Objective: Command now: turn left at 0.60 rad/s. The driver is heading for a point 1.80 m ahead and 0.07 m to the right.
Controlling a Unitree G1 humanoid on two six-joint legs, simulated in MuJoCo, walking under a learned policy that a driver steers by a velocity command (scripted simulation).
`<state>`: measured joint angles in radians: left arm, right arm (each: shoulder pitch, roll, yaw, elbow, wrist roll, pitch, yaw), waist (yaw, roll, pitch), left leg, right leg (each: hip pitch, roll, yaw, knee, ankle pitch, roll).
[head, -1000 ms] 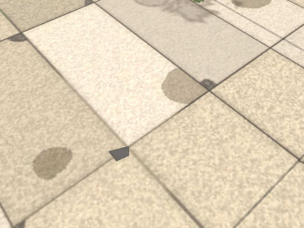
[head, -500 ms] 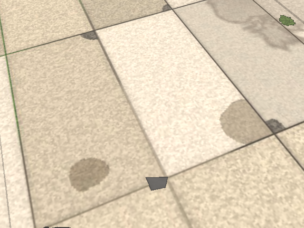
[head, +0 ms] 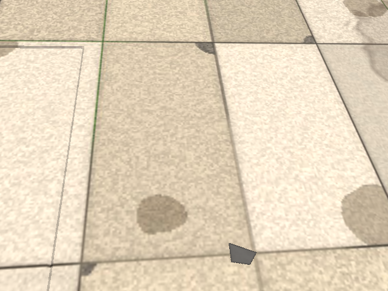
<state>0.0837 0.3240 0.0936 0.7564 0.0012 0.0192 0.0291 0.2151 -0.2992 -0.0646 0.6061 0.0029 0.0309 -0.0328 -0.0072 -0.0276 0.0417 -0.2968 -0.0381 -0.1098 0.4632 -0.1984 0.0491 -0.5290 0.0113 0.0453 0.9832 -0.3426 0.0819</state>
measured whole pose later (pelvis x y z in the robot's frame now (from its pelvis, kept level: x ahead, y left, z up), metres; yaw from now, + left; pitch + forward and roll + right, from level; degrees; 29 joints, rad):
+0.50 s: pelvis +0.07 -0.01 +0.00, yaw +10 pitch +2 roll +0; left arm 0.38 0.27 0.05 0.82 -0.01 -0.05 0.01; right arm 0.20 -0.29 -0.06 0.65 0.01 -0.04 0.00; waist 0.08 0.02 -0.02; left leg -0.54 0.04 -0.03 0.75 -0.20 -0.04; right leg -0.06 -0.01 0.03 0.29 -0.26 -0.01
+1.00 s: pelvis +0.28 +0.08 +0.00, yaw +10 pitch +2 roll +1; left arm 0.07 0.28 0.04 0.72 -0.01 -0.08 -0.04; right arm 0.41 -0.27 -0.05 0.79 0.01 -0.07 0.00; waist -0.08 -0.05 0.02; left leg 0.04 -0.07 0.02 0.19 -0.27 0.05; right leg -0.67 -0.09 0.02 0.63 0.08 0.01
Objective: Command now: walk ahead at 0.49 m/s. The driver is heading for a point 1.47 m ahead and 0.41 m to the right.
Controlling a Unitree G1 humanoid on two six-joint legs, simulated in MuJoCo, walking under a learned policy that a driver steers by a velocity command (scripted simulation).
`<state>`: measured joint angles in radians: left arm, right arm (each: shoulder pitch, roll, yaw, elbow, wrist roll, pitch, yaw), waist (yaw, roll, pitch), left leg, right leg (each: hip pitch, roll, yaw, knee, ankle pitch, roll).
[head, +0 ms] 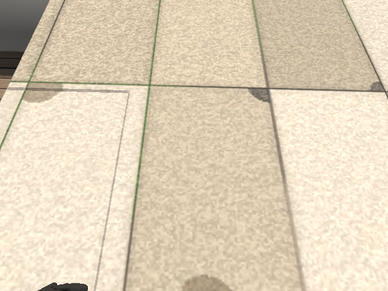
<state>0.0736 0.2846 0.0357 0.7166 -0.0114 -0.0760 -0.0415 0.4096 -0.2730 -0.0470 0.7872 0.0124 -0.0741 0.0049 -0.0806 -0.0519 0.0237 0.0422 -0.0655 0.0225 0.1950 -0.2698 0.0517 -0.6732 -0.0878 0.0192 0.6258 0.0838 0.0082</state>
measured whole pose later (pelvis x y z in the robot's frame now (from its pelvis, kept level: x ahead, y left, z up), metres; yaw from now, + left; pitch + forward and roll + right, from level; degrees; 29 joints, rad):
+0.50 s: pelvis +0.29 -0.04 +0.00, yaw -1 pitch +1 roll -2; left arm 0.36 0.28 0.05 0.84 -0.01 -0.08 -0.01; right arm 0.10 -0.28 -0.03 0.71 0.00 -0.07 0.01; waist 0.09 0.04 0.03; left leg -0.65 0.12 -0.07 0.67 0.02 -0.03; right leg -0.06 0.08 -0.02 0.23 -0.20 -0.06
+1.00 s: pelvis +0.56 -0.01 +0.00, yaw -17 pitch +1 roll +3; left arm 0.15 0.30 0.07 0.70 -0.02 -0.02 -0.03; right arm 0.30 -0.28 -0.07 0.86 -0.01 -0.09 0.00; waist -0.07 -0.04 0.04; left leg 0.00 -0.01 0.20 0.24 -0.24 0.01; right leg -0.67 -0.11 0.04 0.80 -0.04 0.00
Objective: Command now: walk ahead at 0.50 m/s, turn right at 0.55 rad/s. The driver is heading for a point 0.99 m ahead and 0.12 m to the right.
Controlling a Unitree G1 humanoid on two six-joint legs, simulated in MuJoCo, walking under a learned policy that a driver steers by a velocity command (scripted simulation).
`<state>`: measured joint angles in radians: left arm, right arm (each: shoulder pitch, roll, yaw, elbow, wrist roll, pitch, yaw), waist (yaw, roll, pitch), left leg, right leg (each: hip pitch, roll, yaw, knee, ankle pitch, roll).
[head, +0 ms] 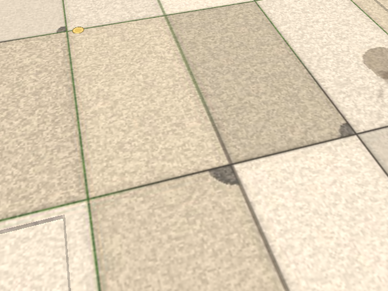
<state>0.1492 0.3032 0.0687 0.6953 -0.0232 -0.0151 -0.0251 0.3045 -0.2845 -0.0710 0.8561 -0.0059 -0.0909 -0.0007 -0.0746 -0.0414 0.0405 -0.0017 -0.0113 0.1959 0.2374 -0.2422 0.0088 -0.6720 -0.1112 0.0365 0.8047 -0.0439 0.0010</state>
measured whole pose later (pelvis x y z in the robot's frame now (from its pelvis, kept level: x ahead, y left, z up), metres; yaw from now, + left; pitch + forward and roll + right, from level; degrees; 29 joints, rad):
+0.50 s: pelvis +0.27 -0.07 +0.00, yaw -16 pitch +1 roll +0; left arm 0.34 0.28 0.06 0.71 -0.01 -0.05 0.01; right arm 0.05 -0.30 -0.05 0.73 -0.01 -0.09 0.02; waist 0.07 0.04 0.04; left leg -0.65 0.09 -0.08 0.66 0.05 -0.06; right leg -0.11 0.11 0.10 0.32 -0.22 -0.09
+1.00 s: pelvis +0.55 -0.10 +0.00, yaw -19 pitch +1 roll +1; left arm 0.13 0.28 0.04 0.69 0.00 -0.06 0.00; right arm 0.32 -0.26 -0.04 0.86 0.00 -0.08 0.01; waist -0.07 -0.04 0.04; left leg -0.09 -0.06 0.02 0.26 -0.19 0.05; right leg -0.62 -0.08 0.05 0.70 -0.05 0.02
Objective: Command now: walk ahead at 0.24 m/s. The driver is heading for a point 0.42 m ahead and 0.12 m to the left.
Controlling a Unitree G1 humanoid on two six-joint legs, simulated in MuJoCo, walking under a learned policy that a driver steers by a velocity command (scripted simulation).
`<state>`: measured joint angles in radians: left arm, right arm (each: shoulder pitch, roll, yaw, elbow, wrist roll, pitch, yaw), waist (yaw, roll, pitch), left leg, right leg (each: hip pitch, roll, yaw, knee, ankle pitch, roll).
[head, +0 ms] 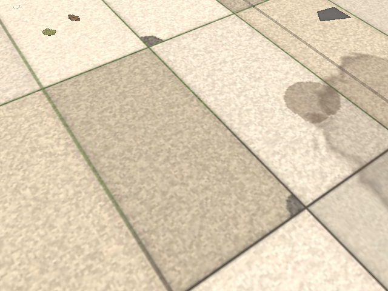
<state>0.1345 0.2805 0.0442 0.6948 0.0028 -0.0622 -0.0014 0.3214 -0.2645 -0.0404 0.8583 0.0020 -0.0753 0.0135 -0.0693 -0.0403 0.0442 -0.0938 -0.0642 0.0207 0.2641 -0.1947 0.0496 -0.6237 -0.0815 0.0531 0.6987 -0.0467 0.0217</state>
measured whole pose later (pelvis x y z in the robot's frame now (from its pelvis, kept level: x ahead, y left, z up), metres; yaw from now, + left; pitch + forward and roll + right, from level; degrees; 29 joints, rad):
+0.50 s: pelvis +0.11 -0.01 -0.02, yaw +14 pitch +0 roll -2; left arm 0.09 0.28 0.06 0.78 0.00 0.01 0.03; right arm 0.22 -0.30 -0.07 0.75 0.01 0.07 0.00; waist -0.01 0.00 0.04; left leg -0.37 0.06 0.04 0.70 -0.30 0.00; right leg -0.32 -0.07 -0.18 0.48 -0.15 0.00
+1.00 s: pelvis +0.15 +0.00 -0.01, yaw +30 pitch +2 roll -1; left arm 0.12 0.29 0.08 0.81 -0.01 -0.04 0.00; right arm 0.20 -0.31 -0.07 0.67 0.01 0.04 -0.03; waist 0.00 0.02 -0.01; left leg -0.33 -0.10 -0.19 0.62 -0.37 0.04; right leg -0.25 0.04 0.04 0.48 -0.26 0.00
